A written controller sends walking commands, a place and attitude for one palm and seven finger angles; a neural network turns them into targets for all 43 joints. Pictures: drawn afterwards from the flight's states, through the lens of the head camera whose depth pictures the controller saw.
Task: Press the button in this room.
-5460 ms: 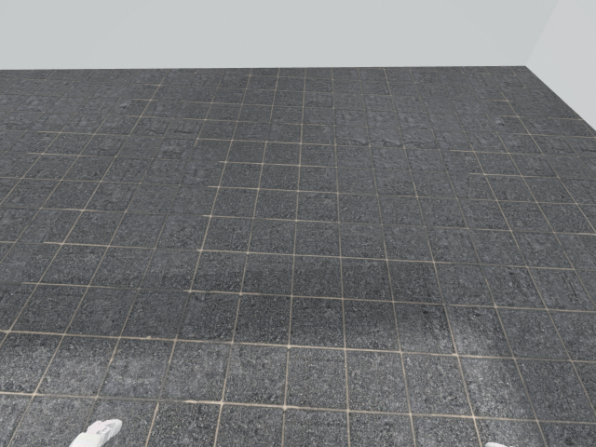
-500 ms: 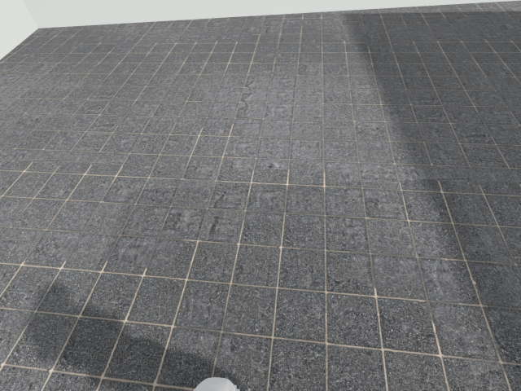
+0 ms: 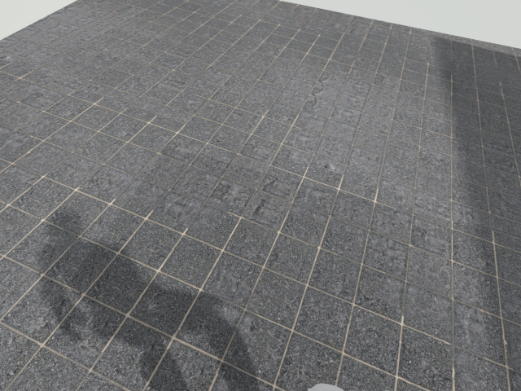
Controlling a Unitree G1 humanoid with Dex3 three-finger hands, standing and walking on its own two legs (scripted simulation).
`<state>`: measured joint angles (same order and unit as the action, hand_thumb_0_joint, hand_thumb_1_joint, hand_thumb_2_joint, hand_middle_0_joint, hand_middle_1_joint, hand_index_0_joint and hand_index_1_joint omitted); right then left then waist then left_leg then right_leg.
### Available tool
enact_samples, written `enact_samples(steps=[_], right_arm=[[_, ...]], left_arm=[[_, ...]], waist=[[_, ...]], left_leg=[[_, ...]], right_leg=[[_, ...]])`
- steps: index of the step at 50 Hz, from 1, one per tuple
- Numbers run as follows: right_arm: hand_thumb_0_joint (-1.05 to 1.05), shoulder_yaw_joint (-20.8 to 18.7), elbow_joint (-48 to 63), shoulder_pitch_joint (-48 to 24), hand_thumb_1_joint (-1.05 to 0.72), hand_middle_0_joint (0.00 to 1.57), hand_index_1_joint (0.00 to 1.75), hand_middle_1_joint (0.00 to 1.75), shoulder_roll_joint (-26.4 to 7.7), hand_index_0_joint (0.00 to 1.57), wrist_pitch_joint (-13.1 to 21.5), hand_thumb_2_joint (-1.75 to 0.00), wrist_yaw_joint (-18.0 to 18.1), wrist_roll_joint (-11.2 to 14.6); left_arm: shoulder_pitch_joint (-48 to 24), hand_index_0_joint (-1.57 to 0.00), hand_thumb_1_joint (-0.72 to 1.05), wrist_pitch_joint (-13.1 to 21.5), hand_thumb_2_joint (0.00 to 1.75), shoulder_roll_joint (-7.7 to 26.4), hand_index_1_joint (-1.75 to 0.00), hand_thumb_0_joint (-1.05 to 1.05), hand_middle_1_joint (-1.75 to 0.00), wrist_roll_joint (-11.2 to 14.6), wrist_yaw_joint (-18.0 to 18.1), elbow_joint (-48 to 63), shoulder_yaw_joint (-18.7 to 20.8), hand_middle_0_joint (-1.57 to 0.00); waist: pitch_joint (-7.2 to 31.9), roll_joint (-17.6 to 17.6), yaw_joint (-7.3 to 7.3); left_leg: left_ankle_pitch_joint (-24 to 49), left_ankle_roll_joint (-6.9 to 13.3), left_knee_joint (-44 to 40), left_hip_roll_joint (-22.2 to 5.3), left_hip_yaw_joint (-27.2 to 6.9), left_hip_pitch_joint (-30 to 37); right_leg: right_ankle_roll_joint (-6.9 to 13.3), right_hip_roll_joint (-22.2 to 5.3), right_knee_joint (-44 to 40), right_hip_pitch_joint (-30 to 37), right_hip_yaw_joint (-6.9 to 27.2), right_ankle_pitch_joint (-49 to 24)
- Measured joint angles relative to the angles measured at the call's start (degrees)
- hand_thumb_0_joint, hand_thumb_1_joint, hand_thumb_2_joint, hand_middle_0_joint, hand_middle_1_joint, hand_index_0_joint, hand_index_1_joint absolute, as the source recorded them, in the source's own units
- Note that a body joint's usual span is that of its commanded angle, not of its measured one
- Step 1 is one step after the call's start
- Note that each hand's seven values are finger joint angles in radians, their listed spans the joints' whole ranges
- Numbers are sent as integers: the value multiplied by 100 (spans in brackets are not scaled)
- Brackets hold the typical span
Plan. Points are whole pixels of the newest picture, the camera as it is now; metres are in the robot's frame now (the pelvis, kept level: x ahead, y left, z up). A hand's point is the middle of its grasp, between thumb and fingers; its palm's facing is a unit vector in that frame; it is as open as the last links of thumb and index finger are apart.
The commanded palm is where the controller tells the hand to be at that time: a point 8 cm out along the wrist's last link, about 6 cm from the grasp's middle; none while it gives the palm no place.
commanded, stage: turn or walk to find it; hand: left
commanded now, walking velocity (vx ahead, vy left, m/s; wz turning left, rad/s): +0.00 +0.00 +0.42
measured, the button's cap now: out of the picture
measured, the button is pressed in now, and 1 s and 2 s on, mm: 0 0 0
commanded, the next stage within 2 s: none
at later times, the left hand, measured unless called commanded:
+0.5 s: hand out of the picture +0.02 +0.14 -0.14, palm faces +0.21 -0.94 -0.28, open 7.4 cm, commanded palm none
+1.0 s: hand out of the picture -0.16 +0.19 -0.19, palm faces +0.48 -0.84 -0.24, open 7.4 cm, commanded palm none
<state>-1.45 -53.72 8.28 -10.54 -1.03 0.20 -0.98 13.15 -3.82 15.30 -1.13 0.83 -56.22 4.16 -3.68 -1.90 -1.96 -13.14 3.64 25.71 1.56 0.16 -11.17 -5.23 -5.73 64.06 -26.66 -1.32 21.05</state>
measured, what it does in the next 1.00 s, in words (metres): steps on the spot, turning left: right foot, then left foot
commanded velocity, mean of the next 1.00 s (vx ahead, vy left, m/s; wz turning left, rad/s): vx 0.00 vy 0.00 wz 0.42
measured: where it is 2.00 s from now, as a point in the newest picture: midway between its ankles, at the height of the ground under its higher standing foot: outside the picture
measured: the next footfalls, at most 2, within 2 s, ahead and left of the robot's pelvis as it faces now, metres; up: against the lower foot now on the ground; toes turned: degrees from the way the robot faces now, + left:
right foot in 0.34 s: +0.02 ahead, -0.14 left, +0.00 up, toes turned +6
left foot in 0.84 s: -0.09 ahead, +0.08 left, +0.00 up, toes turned +27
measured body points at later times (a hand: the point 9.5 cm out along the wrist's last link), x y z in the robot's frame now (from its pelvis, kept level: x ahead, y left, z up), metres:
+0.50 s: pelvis -0.04 -0.06 +0.00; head -0.02 -0.10 +0.45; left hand +0.01 +0.19 -0.12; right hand +0.01 -0.31 -0.17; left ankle -0.07 +0.08 -0.66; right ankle -0.02 -0.15 -0.74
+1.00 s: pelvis -0.08 -0.01 -0.01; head -0.07 +0.03 +0.44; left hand -0.19 +0.24 -0.17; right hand +0.13 -0.19 -0.13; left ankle -0.13 +0.06 -0.74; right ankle -0.04 -0.16 -0.67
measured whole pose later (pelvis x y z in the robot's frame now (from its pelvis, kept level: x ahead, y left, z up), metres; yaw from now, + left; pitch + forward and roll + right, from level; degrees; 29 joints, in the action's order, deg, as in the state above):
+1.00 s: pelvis -0.08 -0.01 -0.01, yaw +25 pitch -1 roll -1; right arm -1.9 -54.0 7.5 -11.3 -1.2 0.2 -1.3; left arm 15.0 -4.6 15.0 -1.2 1.0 -57.8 4.0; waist -3.5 -2.3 -2.2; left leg -16.9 2.8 29.3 0.5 1.9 -11.9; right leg -4.1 -5.8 60.8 -25.1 -4.0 25.5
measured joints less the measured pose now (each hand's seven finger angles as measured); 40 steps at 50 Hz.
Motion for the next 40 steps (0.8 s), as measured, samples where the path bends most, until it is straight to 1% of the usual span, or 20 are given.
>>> enact_samples(steps=[4,9,12,14,16,17,18,19,20,21,23,24,27,30,33,38,40], right_arm=[[0,-20,-33,198,-90,21,30,30,40,20,-11,-90,-8,-5],[0,-82,-105,473,-90,21,30,30,23,20,-58,-90,-10,-49],[0,-123,-164,628,-90,21,30,30,-31,20,-102,-90,-7,-72],[0,-157,-210,716,-90,21,30,30,-77,20,-136,-90,-12,-79],[0,-192,-253,802,-90,21,30,30,-123,20,-171,-90,-21,-66],[0,-214,-269,841,-90,21,30,30,-151,20,-187,-90,-29,-46],[0,-247,-302,840,-90,21,30,30,-195,20,-212,-90,-33,-24],[0,-278,-325,850,-90,21,30,30,-220,20,-244,-90,-33,-25],[0,-305,-337,871,-90,21,30,30,-238,20,-282,-90,-41,-40],[0,-329,-349,888,-90,21,30,30,-258,20,-321,-90,-57,-54],[0,-370,-369,896,-91,20,30,30,-308,20,-364,-90,-96,-73],[0,-385,-370,896,-91,20,30,30,-334,20,-367,-90,-110,-77],[0,-403,-381,904,-91,20,30,30,-389,20,-363,-90,-123,-80],[0,-402,-430,867,-91,20,30,30,-415,20,-394,-90,-124,-82],[0,-379,-465,742,-91,20,30,30,-419,20,-424,-90,-115,-75],[0,-294,-402,389,-91,20,30,30,-370,20,-362,-90,-94,-16],[0,-252,-331,233,-91,20,30,30,-340,20,-302,-90,-84,13]], left_arm=[[-179,-20,91,13,90,-37,-30,1,-30,-2,8,102,-7,-20],[-391,-20,91,-5,90,-153,-30,1,-30,16,24,213,-36,-20],[-526,-20,91,17,90,-259,-30,1,-30,43,33,303,-77,-20],[-592,-20,91,62,90,-334,-30,1,-30,64,34,376,-114,-20],[-603,-20,90,134,90,-400,-30,1,-30,82,35,449,-151,-20],[-591,-20,90,182,90,-433,-30,1,-30,77,42,472,-166,-20],[-588,-20,90,222,90,-499,-30,1,-30,51,55,464,-184,-20],[-553,-20,90,236,90,-539,-30,1,-30,35,57,473,-222,-20],[-502,-20,90,238,90,-572,-30,1,-30,29,59,479,-247,-20],[-445,-20,90,232,90,-602,-30,1,-30,29,64,478,-254,-20],[-343,-20,90,218,90,-644,-30,1,-30,38,71,443,-265,-20],[-304,-20,90,219,90,-660,-30,1,-30,40,73,415,-268,-20],[-215,-20,90,249,90,-693,-30,1,-30,41,72,344,-276,-20],[-125,-20,90,294,90,-718,-30,1,-30,25,71,306,-272,-20],[-28,-20,91,322,90,-684,-30,1,-30,-3,77,266,-242,-20],[117,-20,91,306,90,-519,-30,1,-30,-61,52,149,-191,-20],[171,-20,90,286,90,-421,-30,1,-30,-67,46,93,-158,-20]], waist=[[49,18,93],[72,127,292],[60,240,409],[58,316,461],[86,366,470],[104,401,457],[73,507,453],[70,545,460],[90,547,470],[115,539,467],[146,532,456],[148,537,462],[139,541,468],[124,505,400],[84,440,292],[-33,263,110],[-69,182,39]], left_leg=[[161,28,-156,135,-117,-23],[262,7,-129,249,-304,-192],[302,-55,-40,289,-450,-349],[321,-118,44,321,-547,-475],[306,-202,189,372,-625,-629],[263,-255,332,392,-659,-731],[-45,-315,617,359,-702,-846],[-545,-377,1091,369,-672,-1016],[-887,-424,1677,387,-609,-1213],[-1028,-464,2269,377,-537,-1396],[-939,-544,3266,261,-417,-1665],[-823,-587,3614,176,-384,-1744],[-571,-716,4133,-71,-365,-1796],[-557,-805,4108,-256,-359,-1664],[-786,-844,3711,-360,-302,-1426],[-1263,-809,2373,-379,1,-876],[-1214,-758,1732,-333,148,-624]], right_leg=[[-63,29,-193,25,96,-124],[-31,170,-924,290,92,212],[45,312,-1562,540,85,376],[104,409,-2105,762,81,305],[158,470,-2901,1094,44,-102],[266,485,-3293,1253,8,-313],[436,539,-3340,1280,-64,-400],[572,532,-3313,1284,-128,-417],[662,489,-3324,1312,-194,-419],[712,444,-3382,1361,-254,-435],[742,383,-3543,1467,-355,-506],[744,364,-3612,1510,-411,-543],[753,304,-3716,1579,-608,-597],[752,230,-3709,1568,-781,-588],[729,141,-3651,1505,-911,-569],[619,-59,-3444,1361,-1112,-511],[542,-148,-3277,1283,-1194,-450]])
